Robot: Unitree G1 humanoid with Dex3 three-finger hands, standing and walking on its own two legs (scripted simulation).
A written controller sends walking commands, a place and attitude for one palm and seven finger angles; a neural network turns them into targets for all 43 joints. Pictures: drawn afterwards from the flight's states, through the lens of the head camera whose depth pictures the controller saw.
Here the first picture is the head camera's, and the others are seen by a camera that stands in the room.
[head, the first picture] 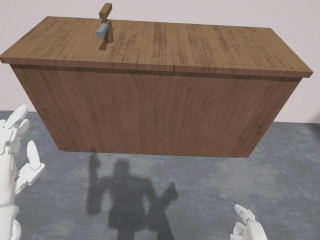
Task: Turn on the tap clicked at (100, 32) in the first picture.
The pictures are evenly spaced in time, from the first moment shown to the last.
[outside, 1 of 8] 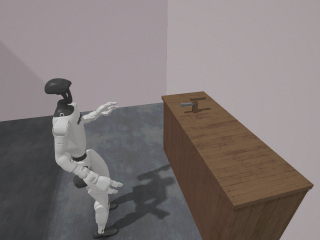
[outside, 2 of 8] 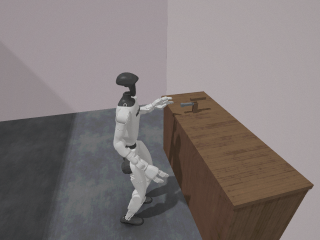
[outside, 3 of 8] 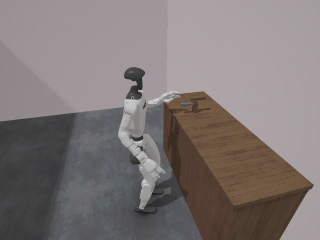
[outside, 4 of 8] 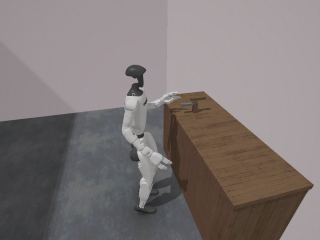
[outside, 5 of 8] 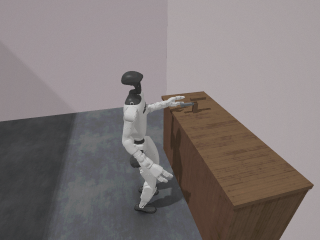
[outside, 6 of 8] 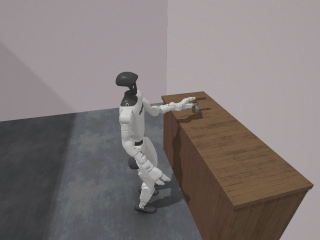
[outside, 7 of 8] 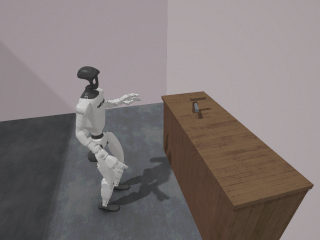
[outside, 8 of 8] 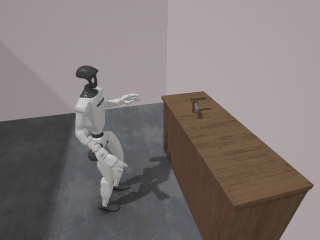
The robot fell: no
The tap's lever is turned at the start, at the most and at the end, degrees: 0 72 72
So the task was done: yes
